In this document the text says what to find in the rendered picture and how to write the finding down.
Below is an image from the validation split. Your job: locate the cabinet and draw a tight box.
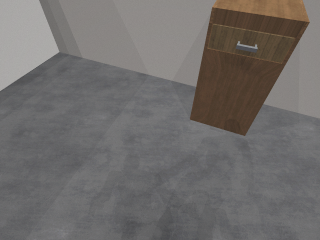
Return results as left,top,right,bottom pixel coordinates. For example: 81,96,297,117
190,0,310,136

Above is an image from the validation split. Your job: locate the handle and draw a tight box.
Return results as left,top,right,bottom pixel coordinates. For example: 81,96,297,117
235,41,258,53

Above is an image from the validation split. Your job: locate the drawer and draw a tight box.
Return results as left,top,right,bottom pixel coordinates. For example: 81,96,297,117
208,24,295,63

